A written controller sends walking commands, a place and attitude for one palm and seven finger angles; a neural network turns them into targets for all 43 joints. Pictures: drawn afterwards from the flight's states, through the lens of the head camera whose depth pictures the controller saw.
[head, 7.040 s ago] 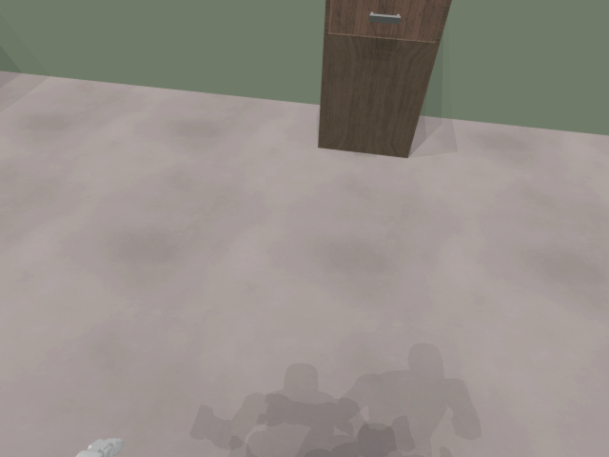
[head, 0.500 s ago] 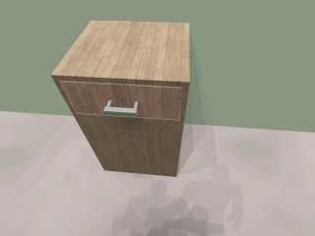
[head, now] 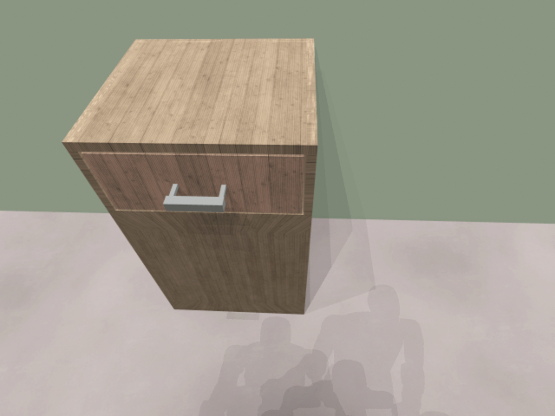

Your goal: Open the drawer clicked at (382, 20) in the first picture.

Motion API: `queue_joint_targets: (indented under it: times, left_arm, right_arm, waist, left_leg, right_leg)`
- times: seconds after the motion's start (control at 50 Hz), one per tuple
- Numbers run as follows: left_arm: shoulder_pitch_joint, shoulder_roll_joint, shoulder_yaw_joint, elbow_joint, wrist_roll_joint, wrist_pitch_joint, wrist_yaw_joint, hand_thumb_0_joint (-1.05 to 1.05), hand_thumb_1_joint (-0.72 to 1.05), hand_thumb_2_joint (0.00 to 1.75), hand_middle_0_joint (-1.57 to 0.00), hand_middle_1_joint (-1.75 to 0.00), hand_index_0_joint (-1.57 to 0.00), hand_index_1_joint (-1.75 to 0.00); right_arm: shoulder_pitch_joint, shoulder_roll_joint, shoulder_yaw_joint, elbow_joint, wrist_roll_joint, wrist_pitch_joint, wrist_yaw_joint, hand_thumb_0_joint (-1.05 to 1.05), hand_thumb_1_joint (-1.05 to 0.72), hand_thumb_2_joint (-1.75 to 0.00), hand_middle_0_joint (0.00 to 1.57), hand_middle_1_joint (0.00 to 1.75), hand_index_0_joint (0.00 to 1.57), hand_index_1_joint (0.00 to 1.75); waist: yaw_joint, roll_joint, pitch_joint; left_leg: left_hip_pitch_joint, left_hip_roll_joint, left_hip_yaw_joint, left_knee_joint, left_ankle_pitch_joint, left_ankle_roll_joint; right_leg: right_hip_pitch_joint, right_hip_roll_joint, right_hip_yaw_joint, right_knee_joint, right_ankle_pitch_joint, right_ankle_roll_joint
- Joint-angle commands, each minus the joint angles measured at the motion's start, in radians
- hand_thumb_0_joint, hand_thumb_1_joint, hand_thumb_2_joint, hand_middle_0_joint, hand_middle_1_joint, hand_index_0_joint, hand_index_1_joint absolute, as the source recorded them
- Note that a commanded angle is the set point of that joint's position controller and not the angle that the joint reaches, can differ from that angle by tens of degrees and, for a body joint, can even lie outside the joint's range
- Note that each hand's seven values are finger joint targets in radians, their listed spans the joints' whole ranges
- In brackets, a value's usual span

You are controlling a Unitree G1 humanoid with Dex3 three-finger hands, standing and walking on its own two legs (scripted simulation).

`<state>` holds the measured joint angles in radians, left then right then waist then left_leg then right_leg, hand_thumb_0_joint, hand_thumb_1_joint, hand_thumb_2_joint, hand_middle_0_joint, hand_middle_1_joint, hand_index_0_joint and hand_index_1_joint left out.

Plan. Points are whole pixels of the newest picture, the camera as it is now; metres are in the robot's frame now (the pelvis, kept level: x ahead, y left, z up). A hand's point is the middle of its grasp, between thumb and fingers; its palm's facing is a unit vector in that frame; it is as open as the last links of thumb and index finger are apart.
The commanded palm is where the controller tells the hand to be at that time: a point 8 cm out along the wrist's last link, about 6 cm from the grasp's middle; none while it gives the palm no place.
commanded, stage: look again from close up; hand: left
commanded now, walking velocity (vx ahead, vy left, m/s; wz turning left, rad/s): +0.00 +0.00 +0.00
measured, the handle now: (196, 196) +0.54 +0.20 -0.06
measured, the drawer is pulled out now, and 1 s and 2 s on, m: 0.00 0.00 0.00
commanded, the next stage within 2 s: come to a stop and stand still in 0.40 s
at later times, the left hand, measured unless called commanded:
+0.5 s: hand out of the picture -0.01 +0.20 -0.17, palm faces +0.05 -0.98 -0.17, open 7.3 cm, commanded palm none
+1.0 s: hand out of the picture -0.04 +0.20 -0.18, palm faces +0.02 -0.99 -0.17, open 7.4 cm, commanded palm none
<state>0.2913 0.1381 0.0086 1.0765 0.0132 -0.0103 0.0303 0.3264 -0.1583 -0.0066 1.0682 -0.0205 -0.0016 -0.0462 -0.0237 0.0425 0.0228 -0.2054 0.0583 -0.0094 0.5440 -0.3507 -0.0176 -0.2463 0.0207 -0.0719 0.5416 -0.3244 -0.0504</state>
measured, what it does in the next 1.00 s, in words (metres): stands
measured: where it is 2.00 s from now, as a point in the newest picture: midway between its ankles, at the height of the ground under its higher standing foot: outside the picture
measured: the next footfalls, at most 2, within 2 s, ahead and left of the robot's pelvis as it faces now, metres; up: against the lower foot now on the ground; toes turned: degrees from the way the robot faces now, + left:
none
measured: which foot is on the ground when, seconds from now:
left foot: down 0.00-1.00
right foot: down 0.00-1.00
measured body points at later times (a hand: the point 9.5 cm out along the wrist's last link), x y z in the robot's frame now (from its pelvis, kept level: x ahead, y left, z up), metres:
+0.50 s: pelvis -0.02 +0.03 +0.01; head -0.04 +0.04 +0.46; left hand -0.01 +0.25 -0.16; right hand +0.01 -0.20 -0.14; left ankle -0.05 +0.15 -0.73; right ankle -0.02 -0.08 -0.73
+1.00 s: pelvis -0.01 +0.03 +0.00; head +0.00 +0.04 +0.45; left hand -0.04 +0.25 -0.16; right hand -0.05 -0.19 -0.16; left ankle -0.05 +0.15 -0.73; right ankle -0.02 -0.08 -0.73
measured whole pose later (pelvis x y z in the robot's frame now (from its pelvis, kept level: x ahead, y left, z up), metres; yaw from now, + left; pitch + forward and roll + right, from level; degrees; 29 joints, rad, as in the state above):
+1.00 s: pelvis -0.01 +0.03 +0.00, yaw +0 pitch +1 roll -1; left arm 0.38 0.14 0.00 1.06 0.02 0.00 0.03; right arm 0.38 -0.14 0.00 1.07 -0.02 0.00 -0.04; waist -0.02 0.00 0.01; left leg -0.22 0.04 0.02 0.57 -0.36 -0.01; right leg -0.25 -0.02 -0.07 0.55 -0.31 -0.01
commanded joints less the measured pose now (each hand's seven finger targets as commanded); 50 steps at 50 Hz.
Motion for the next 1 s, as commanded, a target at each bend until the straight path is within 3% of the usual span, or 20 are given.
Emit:
queue_joint_targets:
  times: [0.0,0.06,0.12,0.16,0.22,0.36,0.46,0.52,0.6,0.64,0.68,0.74,0.82,0.84,0.86,0.88,0.9,0.94,0.96,0.98]
  left_arm:
    - [0.100,0.145,0.031,-0.063,0.004,-0.021,0.016,0.00,0.90,0.90,-0.20,-0.30,-0.20,-0.30]
    - [0.076,0.145,0.022,-0.083,0.003,-0.014,0.020,0.00,0.90,0.90,-0.20,-0.30,-0.20,-0.30]
    - [0.077,0.141,0.021,-0.083,-0.005,-0.015,0.020,0.00,0.90,0.90,-0.20,-0.30,-0.20,-0.30]
    - [0.080,0.144,0.019,-0.078,-0.006,-0.016,0.020,0.00,0.90,0.90,-0.20,-0.30,-0.20,-0.30]
    - [0.068,0.157,0.021,-0.076,-0.007,-0.017,0.019,0.00,0.90,0.90,-0.20,-0.30,-0.20,-0.30]
    - [0.047,0.139,0.008,-0.068,-0.006,-0.008,0.013,0.00,0.90,0.90,-0.20,-0.30,-0.20,-0.30]
    - [0.058,0.125,0.003,-0.052,-0.004,-0.005,0.011,0.00,0.90,0.90,-0.20,-0.30,-0.20,-0.30]
    - [0.078,0.115,0.001,-0.035,-0.003,-0.004,0.009,0.00,0.90,0.90,-0.20,-0.30,-0.20,-0.30]
    - [0.094,0.086,0.001,-0.025,0.007,0.011,0.000,0.00,0.90,0.90,-0.20,-0.30,-0.20,-0.30]
    - [0.100,0.075,0.003,-0.029,0.016,0.016,-0.005,0.00,0.90,0.90,-0.20,-0.30,-0.20,-0.30]
    - [0.119,0.058,0.004,-0.029,0.020,0.018,-0.010,0.00,0.90,0.90,-0.20,-0.30,-0.20,-0.30]
    - [0.140,0.052,0.008,-0.027,0.018,0.016,-0.012,0.00,0.90,0.90,-0.20,-0.30,-0.20,-0.30]
    - [0.194,0.051,0.014,-0.008,0.008,0.002,-0.003,0.00,0.90,0.90,-0.20,-0.30,-0.20,-0.30]
    - [0.085,0.212,0.001,-0.082,0.026,0.001,-0.006,0.00,0.90,0.90,-0.20,-0.30,-0.20,-0.30]
    - [0.129,0.101,0.005,-0.066,0.010,0.000,0.004,0.00,0.90,0.90,-0.20,-0.30,-0.20,-0.30]
    - [0.133,0.104,0.000,-0.069,0.011,-0.002,0.006,0.00,0.90,0.90,-0.20,-0.30,-0.20,-0.30]
    - [0.149,0.103,0.004,-0.069,0.007,-0.009,0.005,0.00,0.90,0.90,-0.20,-0.30,-0.20,-0.30]
    - [0.157,0.116,0.008,-0.069,0.005,-0.012,0.005,0.00,0.90,0.90,-0.20,-0.30,-0.20,-0.30]
    - [0.149,0.115,0.016,-0.068,0.005,-0.013,0.007,0.00,0.90,0.90,-0.20,-0.30,-0.20,-0.30]
    - [0.149,0.117,0.019,-0.069,0.004,-0.014,0.009,0.00,0.90,0.90,-0.20,-0.30,-0.20,-0.30]
  right_arm:
    - [0.033,-0.067,-0.016,-0.075,0.007,-0.014,-0.005,0.00,-0.90,-0.90,0.20,0.30,0.20,0.30]
    - [0.048,-0.059,-0.015,-0.065,0.006,-0.004,0.000,0.00,-0.90,-0.90,0.20,0.30,0.20,0.30]
    - [0.037,-0.078,-0.017,-0.050,0.005,-0.004,-0.001,0.00,-0.90,-0.90,0.20,0.30,0.20,0.30]
    - [0.027,-0.083,-0.016,-0.048,0.005,-0.004,0.002,0.00,-0.90,-0.90,0.20,0.30,0.20,0.30]
    - [0.004,-0.094,-0.015,-0.051,0.007,-0.001,0.005,0.00,-0.90,-0.90,0.20,0.30,0.20,0.30]
    - [-0.017,-0.109,-0.009,-0.033,0.005,-0.009,0.012,0.00,-0.90,-0.90,0.20,0.30,0.20,0.30]
    - [-0.015,-0.113,-0.005,-0.019,0.005,-0.013,0.015,0.00,-0.90,-0.90,0.20,0.30,0.20,0.30]
    - [-0.006,-0.111,-0.005,-0.006,0.006,-0.013,0.016,0.00,-0.90,-0.90,0.20,0.30,0.20,0.30]
    - [0.013,-0.135,-0.019,0.004,0.001,-0.004,0.015,0.00,-0.90,-0.90,0.20,0.30,0.20,0.30]
    - [0.028,-0.151,-0.030,0.003,0.001,0.001,0.013,0.00,-0.90,-0.90,0.20,0.30,0.20,0.30]
    - [0.038,-0.153,-0.038,0.005,0.000,0.002,0.008,0.00,-0.90,-0.90,0.20,0.30,0.20,0.30]
    - [0.059,-0.131,-0.037,0.008,0.002,-0.003,0.003,0.00,-0.90,-0.90,0.20,0.30,0.20,0.30]
    - [0.077,-0.087,-0.026,0.020,0.006,-0.013,0.000,0.00,-0.90,-0.90,0.20,0.30,0.20,0.30]
    - [0.026,-0.170,-0.024,-0.061,0.007,-0.006,0.016,0.00,-0.90,-0.90,0.20,0.30,0.20,0.30]
    - [0.030,-0.128,-0.019,-0.076,-0.004,-0.027,0.010,0.00,-0.90,-0.90,0.20,0.30,0.20,0.30]
    - [0.055,-0.095,-0.015,-0.072,-0.001,-0.031,0.004,0.00,-0.90,-0.90,0.20,0.30,0.20,0.30]
    - [0.072,-0.087,-0.014,-0.064,0.003,-0.032,-0.001,0.00,-0.90,-0.90,0.20,0.30,0.20,0.30]
    - [0.094,-0.080,-0.010,-0.066,0.004,-0.029,-0.003,0.00,-0.90,-0.90,0.20,0.30,0.20,0.30]
    - [0.100,-0.069,-0.013,-0.061,0.005,-0.029,-0.004,0.00,-0.90,-0.90,0.20,0.30,0.20,0.30]
    - [0.104,-0.065,-0.013,-0.058,0.006,-0.028,-0.005,0.00,-0.90,-0.90,0.20,0.30,0.20,0.30]
  waist:
    - [0.021,-0.179,-0.061]
    - [0.004,-0.116,-0.019]
    - [0.011,-0.063,0.005]
    - [0.015,-0.047,-0.008]
    - [0.013,-0.074,-0.004]
    - [0.021,-0.022,0.038]
    - [0.028,-0.026,0.055]
    - [0.029,-0.040,0.061]
    - [0.027,0.037,0.118]
    - [0.026,0.065,0.141]
    - [0.030,0.059,0.146]
    - [0.030,0.030,0.142]
    - [0.038,-0.044,0.081]
    - [0.003,-0.122,0.232]
    - [0.027,-0.066,0.110]
    - [0.013,0.006,0.001]
    - [0.017,0.001,-0.077]
    - [0.010,-0.085,-0.112]
    - [0.004,-0.121,-0.093]
    - [0.003,-0.116,-0.082]
  left_leg:
    - [-0.121,-0.018,0.033,0.060,0.027,0.036]
    - [-0.050,-0.004,0.043,-0.009,0.113,0.038]
    - [-0.011,0.023,0.026,-0.037,0.243,0.036]
    - [0.007,0.027,0.031,-0.040,0.286,0.031]
    - [0.002,0.025,0.034,-0.062,0.222,0.023]
    - [-0.003,0.041,0.004,-0.136,0.238,0.031]
    - [-0.030,0.044,-0.015,-0.173,0.197,0.039]
    - [-0.042,0.043,-0.022,-0.193,0.127,0.043]
    - [-0.114,0.085,-0.097,-0.306,-0.168,0.070]
    - [-0.137,0.114,-0.138,-0.353,-0.250,0.090]
    - [-0.129,0.135,-0.153,-0.355,-0.255,0.107]
    - [-0.127,0.128,-0.132,-0.316,-0.167,0.109]
    - [-0.103,0.065,-0.038,-0.175,0.069,0.083]
    - [-0.145,0.021,-0.034,-0.178,0.094,0.044]
    - [-0.141,0.067,-0.048,-0.122,0.075,0.054]
    - [-0.084,0.051,-0.055,-0.099,0.169,0.062]
    - [-0.046,0.046,-0.046,-0.057,0.212,0.065]
    - [-0.041,0.017,-0.007,0.009,0.219,0.060]
    - [-0.063,0.004,0.006,0.015,0.221,0.053]
    - [-0.065,0.000,0.010,0.008,0.233,0.047]
  right_leg:
    - [0.207,-0.221,0.178,-0.081,0.836,-0.050]
    - [0.141,-0.191,0.150,-0.095,0.716,-0.034]
    - [0.113,-0.150,0.127,-0.103,0.620,-0.004]
    - [0.129,-0.143,0.121,-0.107,0.631,0.004]
    - [0.137,-0.152,0.125,-0.135,0.583,0.004]
    - [0.101,-0.119,0.105,-0.173,0.311,0.018]
    - [0.098,-0.117,0.092,-0.185,0.215,0.029]
    - [0.095,-0.116,0.081,-0.192,0.150,0.035]
    - [0.051,-0.076,0.025,-0.123,0.014,0.042]
    - [0.021,-0.056,-0.003,-0.072,-0.004,0.044]
    - [-0.005,-0.052,-0.009,-0.048,0.001,0.041]
    - [0.010,-0.063,0.008,-0.062,0.046,0.034]
    - [0.095,-0.104,0.069,-0.107,0.187,0.022]
    - [-0.041,-0.073,0.048,-0.093,0.071,0.024]
    - [-0.021,-0.094,0.059,-0.065,0.036,0.027]
    - [0.026,-0.096,0.071,-0.046,0.135,0.012]
    - [0.063,-0.105,0.081,-0.053,0.195,0.004]
    - [0.109,-0.135,0.114,-0.065,0.351,-0.008]
    - [0.127,-0.155,0.121,-0.067,0.455,-0.011]
    - [0.140,-0.166,0.122,-0.057,0.548,-0.013]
